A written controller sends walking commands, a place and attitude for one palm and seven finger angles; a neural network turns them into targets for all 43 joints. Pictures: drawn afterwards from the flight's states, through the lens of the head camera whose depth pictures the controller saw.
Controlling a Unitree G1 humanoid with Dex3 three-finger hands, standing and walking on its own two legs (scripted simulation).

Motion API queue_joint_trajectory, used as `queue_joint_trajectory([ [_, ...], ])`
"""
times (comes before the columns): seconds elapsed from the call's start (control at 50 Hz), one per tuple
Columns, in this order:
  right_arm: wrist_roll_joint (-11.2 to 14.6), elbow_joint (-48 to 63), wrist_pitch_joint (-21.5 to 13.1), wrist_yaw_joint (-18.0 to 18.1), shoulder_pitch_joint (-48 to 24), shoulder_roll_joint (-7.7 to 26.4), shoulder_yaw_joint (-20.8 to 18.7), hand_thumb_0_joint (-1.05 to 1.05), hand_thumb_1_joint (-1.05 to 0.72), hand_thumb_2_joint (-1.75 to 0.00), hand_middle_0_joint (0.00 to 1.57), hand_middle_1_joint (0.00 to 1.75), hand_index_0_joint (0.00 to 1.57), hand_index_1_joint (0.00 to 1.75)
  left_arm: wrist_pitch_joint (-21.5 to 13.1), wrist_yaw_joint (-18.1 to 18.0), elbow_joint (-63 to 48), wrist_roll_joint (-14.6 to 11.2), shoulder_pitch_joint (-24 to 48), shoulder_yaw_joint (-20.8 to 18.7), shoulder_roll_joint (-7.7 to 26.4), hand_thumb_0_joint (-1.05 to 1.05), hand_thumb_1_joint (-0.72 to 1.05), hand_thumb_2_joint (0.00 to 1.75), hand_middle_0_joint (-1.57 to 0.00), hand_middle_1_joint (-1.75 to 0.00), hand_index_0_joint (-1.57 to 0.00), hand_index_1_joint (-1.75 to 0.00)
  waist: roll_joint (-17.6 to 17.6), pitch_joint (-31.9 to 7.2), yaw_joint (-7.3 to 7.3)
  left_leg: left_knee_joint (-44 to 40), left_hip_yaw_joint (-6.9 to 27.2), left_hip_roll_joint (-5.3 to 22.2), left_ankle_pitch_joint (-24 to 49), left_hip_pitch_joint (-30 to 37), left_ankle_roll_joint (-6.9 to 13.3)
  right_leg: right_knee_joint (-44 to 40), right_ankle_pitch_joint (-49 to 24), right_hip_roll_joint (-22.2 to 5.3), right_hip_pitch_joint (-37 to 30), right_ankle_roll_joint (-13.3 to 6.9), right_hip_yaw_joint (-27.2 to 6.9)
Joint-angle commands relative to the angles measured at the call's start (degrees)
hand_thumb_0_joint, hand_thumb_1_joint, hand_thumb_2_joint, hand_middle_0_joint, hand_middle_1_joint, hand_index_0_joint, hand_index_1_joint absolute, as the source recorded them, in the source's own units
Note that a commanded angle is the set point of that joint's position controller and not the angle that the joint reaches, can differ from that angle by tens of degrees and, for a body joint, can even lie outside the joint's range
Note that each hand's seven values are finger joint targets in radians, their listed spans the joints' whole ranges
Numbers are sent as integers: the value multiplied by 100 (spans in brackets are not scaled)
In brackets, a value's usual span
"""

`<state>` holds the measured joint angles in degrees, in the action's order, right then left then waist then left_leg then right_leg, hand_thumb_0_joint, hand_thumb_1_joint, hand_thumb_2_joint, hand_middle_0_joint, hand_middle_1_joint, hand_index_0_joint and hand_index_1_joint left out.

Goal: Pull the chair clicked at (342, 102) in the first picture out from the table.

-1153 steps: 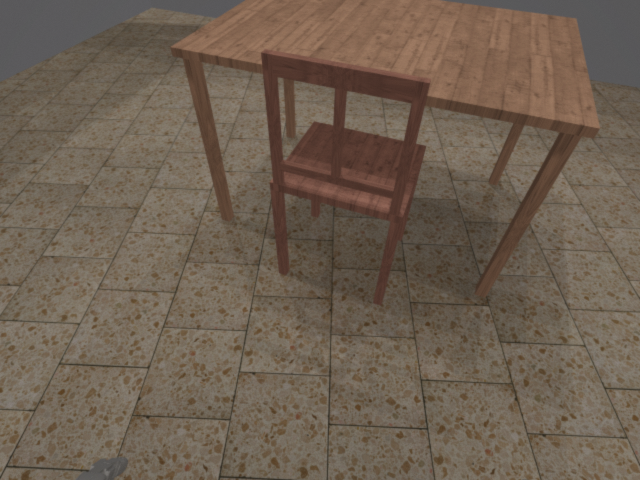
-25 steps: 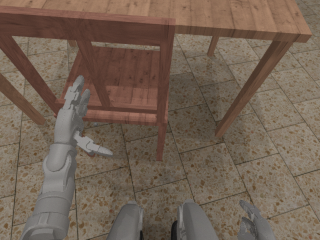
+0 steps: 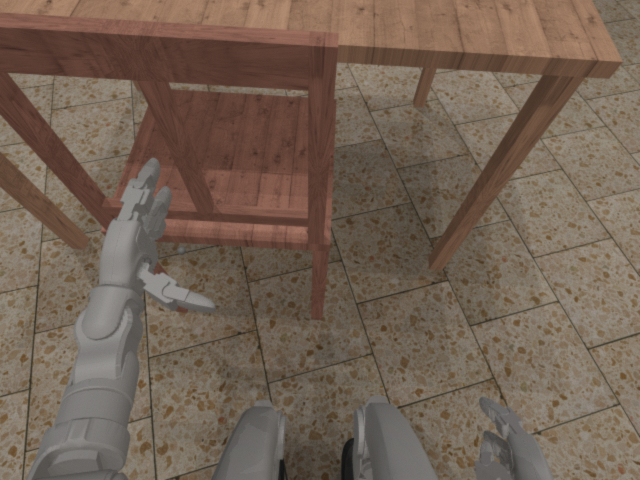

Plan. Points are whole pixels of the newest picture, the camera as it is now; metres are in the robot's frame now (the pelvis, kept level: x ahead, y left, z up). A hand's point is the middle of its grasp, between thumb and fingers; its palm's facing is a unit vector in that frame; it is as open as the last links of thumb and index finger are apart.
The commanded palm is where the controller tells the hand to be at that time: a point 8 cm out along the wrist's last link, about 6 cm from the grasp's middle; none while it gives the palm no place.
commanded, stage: push the fingers through the gap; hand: left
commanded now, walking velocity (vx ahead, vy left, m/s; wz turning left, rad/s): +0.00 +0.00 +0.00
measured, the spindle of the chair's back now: (184, 155) +0.52 +0.20 +0.04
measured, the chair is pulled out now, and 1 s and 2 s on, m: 0.00 0.00 0.00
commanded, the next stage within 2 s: hook a spindle and tug to test in 1.56 s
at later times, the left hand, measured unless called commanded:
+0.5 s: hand (181, 216) +0.42 +0.19 +0.03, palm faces -0.01 -1.00 -0.03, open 16.9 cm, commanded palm +0.40 +0.24 +0.03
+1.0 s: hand (195, 184) +0.47 +0.18 +0.04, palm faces -0.02 -1.00 -0.04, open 17.0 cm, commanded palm +0.45 +0.23 +0.03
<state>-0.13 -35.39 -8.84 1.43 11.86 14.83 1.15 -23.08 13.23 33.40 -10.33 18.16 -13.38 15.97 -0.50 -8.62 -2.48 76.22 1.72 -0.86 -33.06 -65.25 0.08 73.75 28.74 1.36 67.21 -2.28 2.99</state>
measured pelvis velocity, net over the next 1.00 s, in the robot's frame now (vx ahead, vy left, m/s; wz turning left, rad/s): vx -0.01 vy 0.01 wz -0.01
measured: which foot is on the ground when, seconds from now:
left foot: down 0.00-1.00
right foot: down 0.00-1.00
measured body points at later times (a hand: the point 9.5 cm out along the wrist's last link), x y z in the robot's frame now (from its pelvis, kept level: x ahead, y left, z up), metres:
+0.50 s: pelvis +0.00 +0.00 +0.00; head +0.12 +0.01 +0.43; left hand +0.42 +0.24 +0.04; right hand +0.11 -0.26 -0.12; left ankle +0.03 +0.12 -0.61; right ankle +0.06 -0.10 -0.61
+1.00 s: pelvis -0.01 +0.01 -0.01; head +0.13 +0.02 +0.42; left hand +0.47 +0.23 +0.04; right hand +0.07 -0.25 -0.12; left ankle +0.03 +0.12 -0.61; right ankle +0.06 -0.10 -0.61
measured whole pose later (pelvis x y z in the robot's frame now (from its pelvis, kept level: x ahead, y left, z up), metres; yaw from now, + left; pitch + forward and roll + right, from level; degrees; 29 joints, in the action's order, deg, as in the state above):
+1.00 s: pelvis -0.01 +0.01 -0.01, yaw -1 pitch +26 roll -2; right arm -1.8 -38.3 -7.2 -0.2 15.5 15.4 1.6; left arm -25.6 11.9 55.9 -5.9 42.2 -18.7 21.7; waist -1.1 -8.8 -6.8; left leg 78.2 1.5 -0.8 -32.6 -71.1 0.9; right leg 74.6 27.6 1.5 72.6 -1.4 2.8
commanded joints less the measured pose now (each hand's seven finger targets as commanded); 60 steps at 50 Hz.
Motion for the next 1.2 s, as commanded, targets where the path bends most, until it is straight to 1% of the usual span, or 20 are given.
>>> queue_joint_trajectory([
  [0.0, 23, 563, -289, 109, 227, 856, -367, 0, -90, -90, 20, 30, 20, 30, -591, 92, -1537, -166, 2003, -216, 987, 0, -50, 30, -6, -8, -6, -8, -329, -2684, -61, -923, 20, -104, 1516, 1191, 47, -1001, -1330, -5, -1960, 64, -443],
  [0.06, 1, 415, -316, 132, 252, 874, -354, 0, -90, -90, 20, 30, 20, 30, -621, 5, -1058, -97, 2250, -322, 1074, 0, -50, 30, -6, -8, -6, -8, -84, -2410, -177, -850, 47, -100, 1222, 863, 77, -1001, -986, -6, -1742, 92, -461],
  [0.1, -5, 397, -299, 133, 266, 885, -335, 0, -90, -90, 20, 30, 20, 30, -567, -14, -723, -52, 2210, -429, 1159, 0, -50, 30, -6, -8, -6, -8, -39, -2329, -140, -842, 17, -115, 1121, 676, 80, -1022, -866, -27, -1775, 91, -504],
  [0.2, 7, 494, -257, 98, 356, 904, -339, 0, -90, -90, 20, 30, 20, 30, -412, 66, -701, -9, 2378, -392, 1205, 0, -50, 30, -6, -8, -6, -8, -421, -2798, -52, -894, 1, -113, 1573, 1028, 52, -928, -1379, -30, -1918, 48, -445],
  [0.26, 9, 508, -212, 69, 433, 919, -360, 0, -90, -90, 20, 30, 20, 30, -341, 88, -669, -101, 2315, -482, 1234, 0, -50, 30, -6, -8, -6, -8, -189, -2936, -77, -874, -5, -102, 1690, 998, 63, -951, -1567, -9, -2091, 81, -459],
  [0.32, 1, 489, -193, 68, 466, 938, -338, 0, -90, -90, 20, 30, 20, 30, -368, 74, -494, -106, 2460, -662, 1432, 0, -50, 30, -6, -8, -6, -8, -65, -2712, -99, -869, -12, -107, 1543, 745, 81, -992, -1434, 5, -2125, 77, -509],
  [0.38, -5, 394, -185, 69, 475, 917, -323, 0, -90, -90, 20, 30, 20, 30, -452, 41, -208, -47, 2768, -552, 1301, 0, -50, 30, -6, -8, -6, -8, -25, -2376, -207, -872, -8, -99, 1239, 621, 85, -1038, -1065, 2, -1829, 97, -496],
  [0.44, -29, 356, -195, 66, 540, 952, -337, 0, -90, -90, 20, 30, 20, 30, -582, 40, -206, -11, 3034, -651, 1485, 0, -50, 30, -6, -8, -6, -8, -138, -2582, -190, -876, -2, -96, 1251, 729, 88, -1022, -1035, 9, -1831, 78, -499],
  [0.5, -46, 324, -191, 34, 611, 974, -365, 0, -90, -90, 20, 30, 20, 30, -633, 81, -184, 20, 3123, -551, 1421, 0, -50, 30, -6, -8, -6, -8, -392, -2817, -179, -898, 36, -89, 1485, 1048, 51, -936, -1247, 25, -1714, 52, -399],
  [0.56, -43, 245, -162, 30, 662, 1014, -371, 0, -90, -90, 20, 30, 20, 30, -582, 97, 92, 49, 3340, -426, 1324, 0, -50, 30, -6, -8, -6, -8, -366, -2628, -310, -929, 112, -60, 1438, 1119, 34, -940, -1137, 32, -1427, 58, -306],
  [0.6, -36, 245, -126, 32, 700, 1040, -366, 0, -90, -90, 20, 30, 20, 30, -530, 83, 280, 73, 3369, -525, 1444, 0, -50, 30, -6, -8, -6, -8, -259, -2560, -286, -967, 135, -64, 1374, 1038, 37, -949, -1063, 38, -1441, 48, -291],
  [0.66, -59, 255, -118, 0, 740, 1025, -376, 0, -90, -90, 20, 30, 20, 30, -553, -1, 167, 118, 3682, -405, 1303, 0, -50, 30, -6, -8, -6, -8, -636, -2803, -281, -1003, 183, -55, 1566, 1409, -23, -884, -1105, 43, -1219, 27, -211],
  [0.72, -93, 171, -86, -1, 821, 1076, -362, 0, -90, -90, 20, 30, 20, 30, -599, -132, 533, 186, 4001, -658, 1617, 0, -50, 30, -6, -8, -6, -8, -287, -2577, -376, -981, 226, -50, 1413, 1137, 15, -883, -977, 69, -1194, 35, -198],
  [0.8, -131, 183, -72, -49, 854, 1055, -373, 0, -90, -90, 20, 30, 20, 30, -736, -198, 523, 294, 4239, -588, 1554, 0, -50, 30, -6, -8, -6, -8, -643, -2960, -333, -941, 207, -68, 1598, 1352, -23, -803, -1116, 56, -1174, 19, -203],
  [0.9, -130, 117, 28, -79, 954, 1083, -346, 0, -90, -90, 20, 30, 20, 30, -659, -167, 1179, 382, 4473, -663, 1704, 0, -50, 30, -6, -8, -6, -8, -433, -2687, -460, -884, 179, -60, 1409, 977, 24, -843, -1058, 56, -1185, 32, -240],
  [1.0, -137, 116, 73, -110, 1071, 1095, -369, 0, -90, -90, 20, 30, 20, 30, -674, -132, 1144, 381, 4813, -623, 1692, 0, -50, 30, -6, -8, -6, -8, -563, -3097, -487, -825, 207, -41, 1785, 1274, 5, -781, -1358, 74, -1176, 28, -219],
  [1.02, -144, 100, 78, -116, 1114, 1105, -365, 0, -90, -90, 20, 30, 20, 30, -685, -147, 1220, 370, 4939, -595, 1659, 0, -50, 30, -6, -8, -6, -8, -478, -3033, -580, -814, 231, -32, 1742, 1236, 21, -776, -1319, 90, -1105, 40, -209],
  [1.08, -156, 42, 131, -109, 1140, 1132, -336, 0, -90, -90, 20, 30, 20, 30, -683, -194, 1524, 424, 5047, -895, 2057, 0, -50, 30, -6, -8, -6, -8, -374, -2839, -564, -761, 158, -53, 1471, 785, 73, -823, -1183, 75, -1257, 48, -293],
  [1.12, -177, 39, 134, -109, 1173, 1129, -327, 0, -90, -90, 20, 30, 20, 30, -713, -226, 1477, 484, 5340, -926, 2148, 0, -50, 30, -6, -8, -6, -8, -460, -2976, -622, -717, 129, -68, 1450, 759, 102, -807, -1208, 73, -1291, 52, -317],
  [1.18, -188, 83, 160, -147, 1213, 1111, -343, 0, -90, -90, 20, 30, 20, 30, -769, -208, 1410, 513, 5139, -906, 2091, 0, -50, 30, -6, -8, -6, -8, -673, -3336, -521, -696, 125, -60, 1856, 1068, 67, -752, -1563, 79, -1395, 32, -303],
])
